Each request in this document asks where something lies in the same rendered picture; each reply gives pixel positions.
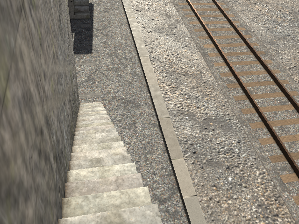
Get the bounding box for stairs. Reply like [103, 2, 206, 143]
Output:
[73, 0, 91, 20]
[58, 102, 163, 224]

